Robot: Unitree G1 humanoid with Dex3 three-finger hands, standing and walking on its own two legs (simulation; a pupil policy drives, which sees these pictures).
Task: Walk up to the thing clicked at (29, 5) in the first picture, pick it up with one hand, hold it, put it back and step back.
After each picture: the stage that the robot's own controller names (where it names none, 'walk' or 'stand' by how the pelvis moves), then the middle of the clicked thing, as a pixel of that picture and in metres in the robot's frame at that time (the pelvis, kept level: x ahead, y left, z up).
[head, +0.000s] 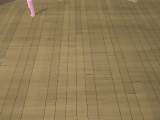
stand; (31, 7) +2.23 +0.78 -0.65
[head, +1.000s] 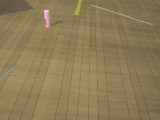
walk; (47, 18) +2.16 +0.44 -0.63
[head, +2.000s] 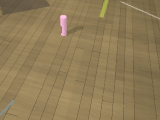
walk; (63, 25) +1.55 +0.21 -0.64
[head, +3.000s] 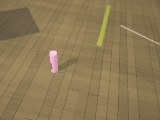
walk; (54, 62) +1.06 +0.22 -0.65
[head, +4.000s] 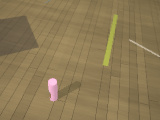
walk; (53, 90) +0.72 +0.17 -0.65
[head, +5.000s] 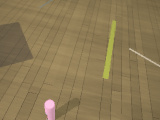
stand; (50, 111) +0.54 +0.16 -0.65
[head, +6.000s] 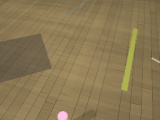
stand; out of the picture +0.50 +0.16 -0.65
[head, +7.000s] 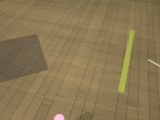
stand; out of the picture +0.48 +0.16 -0.65
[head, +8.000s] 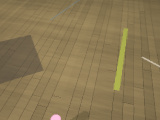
stand; out of the picture +0.47 +0.18 -0.65
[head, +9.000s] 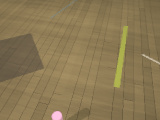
stand; out of the picture +0.49 +0.18 -0.66
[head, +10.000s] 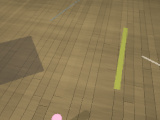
stand; out of the picture +0.48 +0.18 -0.66
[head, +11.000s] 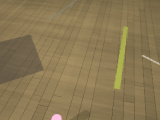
go down; out of the picture +0.47 +0.18 -0.66
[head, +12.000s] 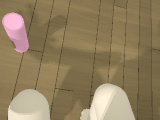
go down; (18, 35) +0.56 +0.21 -0.28
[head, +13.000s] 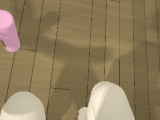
approach; (7, 34) +0.55 +0.23 -0.26
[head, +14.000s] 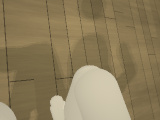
close in; out of the picture +0.54 +0.29 -0.17
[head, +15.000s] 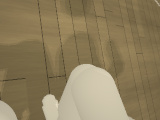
close; out of the picture +0.53 +0.29 -0.18
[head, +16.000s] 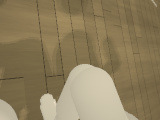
lift; out of the picture +0.49 +0.26 -0.18
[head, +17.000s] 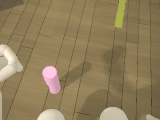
lift; (52, 81) +0.47 +0.15 -0.39
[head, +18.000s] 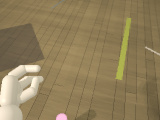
close; out of the picture +0.43 +0.12 -0.60
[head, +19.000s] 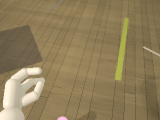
close; out of the picture +0.42 +0.12 -0.61
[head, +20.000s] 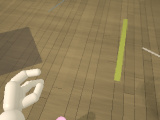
crouch; out of the picture +0.42 +0.13 -0.62
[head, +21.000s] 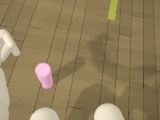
crouch; (45, 77) +0.47 +0.14 -0.39
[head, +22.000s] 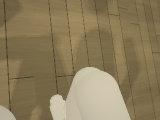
lower; out of the picture +0.48 +0.23 -0.19
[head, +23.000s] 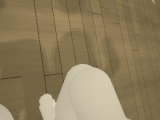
lower; out of the picture +0.47 +0.25 -0.18
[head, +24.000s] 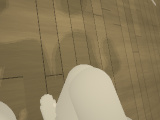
lower; out of the picture +0.47 +0.24 -0.18
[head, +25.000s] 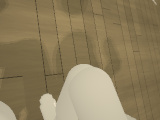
lower; out of the picture +0.47 +0.24 -0.18
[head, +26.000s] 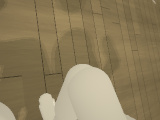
lower; out of the picture +0.47 +0.24 -0.18
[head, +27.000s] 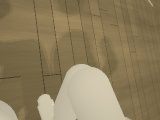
open; out of the picture +0.46 +0.23 -0.19
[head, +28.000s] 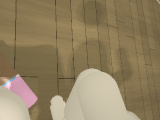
stand; (8, 78) +0.36 +0.11 -0.29
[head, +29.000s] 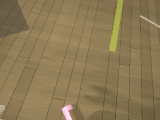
stand; out of the picture +0.32 +0.00 -0.60
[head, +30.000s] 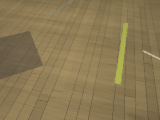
stand; out of the picture +0.32 -0.05 -0.69
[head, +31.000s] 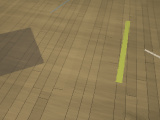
stand; out of the picture +0.33 -0.10 -0.69
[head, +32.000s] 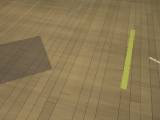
stand; out of the picture +0.38 -0.16 -0.74
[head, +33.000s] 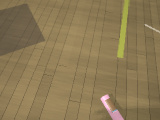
walk; (112, 110) +0.45 -0.27 -0.72
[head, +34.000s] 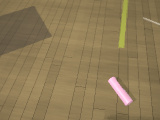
walk; (119, 90) +0.67 -0.27 -0.73
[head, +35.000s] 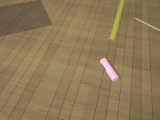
walk; (108, 69) +0.98 -0.29 -0.72
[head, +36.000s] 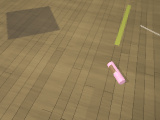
stand; (116, 72) +1.02 -0.35 -0.73
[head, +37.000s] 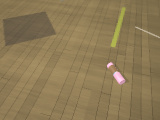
stand; (115, 73) +1.05 -0.35 -0.75
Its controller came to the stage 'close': yes
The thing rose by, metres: 0.01
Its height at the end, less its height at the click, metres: -0.09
